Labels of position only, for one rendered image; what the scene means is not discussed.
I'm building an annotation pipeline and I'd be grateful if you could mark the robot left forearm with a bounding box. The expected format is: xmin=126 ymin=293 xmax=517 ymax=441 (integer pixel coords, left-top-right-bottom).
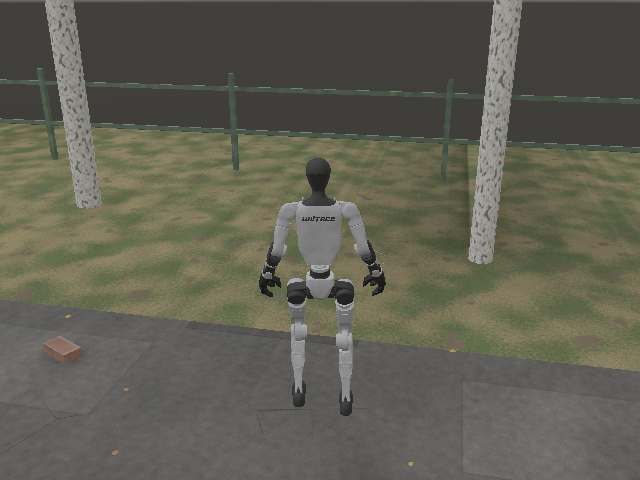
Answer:
xmin=262 ymin=242 xmax=281 ymax=279

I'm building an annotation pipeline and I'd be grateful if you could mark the right robot upper arm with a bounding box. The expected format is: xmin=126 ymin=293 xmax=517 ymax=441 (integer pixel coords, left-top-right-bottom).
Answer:
xmin=339 ymin=201 xmax=371 ymax=256

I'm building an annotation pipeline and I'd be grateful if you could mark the robot right foot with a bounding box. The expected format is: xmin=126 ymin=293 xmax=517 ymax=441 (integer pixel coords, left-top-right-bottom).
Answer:
xmin=339 ymin=390 xmax=353 ymax=416

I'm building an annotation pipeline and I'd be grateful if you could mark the left robot hand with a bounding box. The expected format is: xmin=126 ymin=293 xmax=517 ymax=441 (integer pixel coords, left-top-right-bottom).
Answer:
xmin=259 ymin=273 xmax=281 ymax=297

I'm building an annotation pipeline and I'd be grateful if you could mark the robot right forearm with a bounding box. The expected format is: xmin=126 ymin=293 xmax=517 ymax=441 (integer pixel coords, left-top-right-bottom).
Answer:
xmin=361 ymin=240 xmax=382 ymax=277

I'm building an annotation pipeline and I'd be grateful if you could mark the robot left thigh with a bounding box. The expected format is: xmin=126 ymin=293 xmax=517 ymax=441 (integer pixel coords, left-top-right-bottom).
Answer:
xmin=287 ymin=278 xmax=307 ymax=341

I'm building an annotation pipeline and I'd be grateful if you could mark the left robot upper arm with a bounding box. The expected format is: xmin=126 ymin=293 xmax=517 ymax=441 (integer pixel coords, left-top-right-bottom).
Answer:
xmin=271 ymin=202 xmax=298 ymax=257

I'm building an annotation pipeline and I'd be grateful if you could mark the right robot hand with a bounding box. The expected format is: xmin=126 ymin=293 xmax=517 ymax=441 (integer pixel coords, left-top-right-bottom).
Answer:
xmin=363 ymin=271 xmax=386 ymax=296

